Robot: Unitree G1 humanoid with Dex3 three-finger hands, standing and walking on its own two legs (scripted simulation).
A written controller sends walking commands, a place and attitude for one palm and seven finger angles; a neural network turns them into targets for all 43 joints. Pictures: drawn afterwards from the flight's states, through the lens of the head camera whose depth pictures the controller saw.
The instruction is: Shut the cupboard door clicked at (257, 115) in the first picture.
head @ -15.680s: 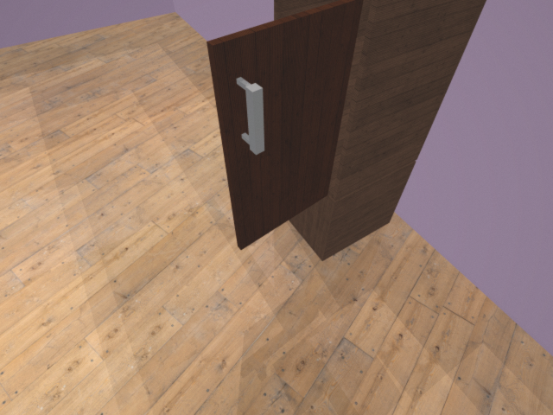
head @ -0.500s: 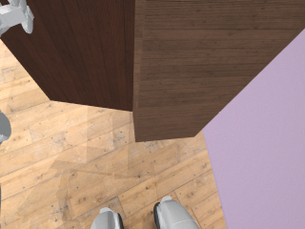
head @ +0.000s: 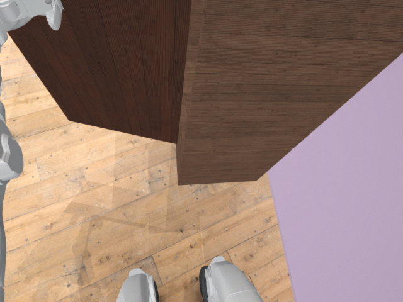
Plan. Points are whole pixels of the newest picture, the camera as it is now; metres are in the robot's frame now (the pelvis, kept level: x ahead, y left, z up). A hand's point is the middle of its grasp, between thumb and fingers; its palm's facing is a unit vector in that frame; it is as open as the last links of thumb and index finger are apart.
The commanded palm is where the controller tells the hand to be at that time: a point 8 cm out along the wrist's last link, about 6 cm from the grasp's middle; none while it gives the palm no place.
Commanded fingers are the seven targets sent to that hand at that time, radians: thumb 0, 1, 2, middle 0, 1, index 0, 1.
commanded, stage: push the door shut along its arc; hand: left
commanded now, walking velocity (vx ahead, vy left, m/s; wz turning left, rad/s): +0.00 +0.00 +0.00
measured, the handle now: out of the picture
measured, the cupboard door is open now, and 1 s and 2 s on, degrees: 74 65 65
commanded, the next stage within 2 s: pull the fist back off the door in 0.02 s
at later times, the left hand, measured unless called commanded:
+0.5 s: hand out of the picture +0.61 +0.14 +0.18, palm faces +0.07 -1.00 -0.01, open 3.1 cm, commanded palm +0.58 +0.17 +0.17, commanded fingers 0.00 0.90 0.90 -1.30 -1.50 -1.30 -1.50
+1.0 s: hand (62, 27) +0.53 +0.14 +0.17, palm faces +0.06 -1.00 -0.01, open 3.1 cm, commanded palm +0.50 +0.18 +0.17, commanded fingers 0.00 0.90 0.90 -1.30 -1.50 -1.30 -1.50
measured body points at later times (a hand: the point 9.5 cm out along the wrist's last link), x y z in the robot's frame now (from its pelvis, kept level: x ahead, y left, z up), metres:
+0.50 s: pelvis +0.00 +0.00 +0.01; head +0.16 +0.01 +0.43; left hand +0.60 +0.19 +0.18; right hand -0.11 -0.23 -0.08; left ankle +0.01 +0.11 -0.68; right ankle +0.01 -0.13 -0.68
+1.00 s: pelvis +0.03 -0.01 +0.04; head +0.10 -0.01 +0.48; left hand +0.52 +0.19 +0.17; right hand +0.06 -0.28 -0.09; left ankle +0.01 +0.11 -0.68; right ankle +0.01 -0.13 -0.68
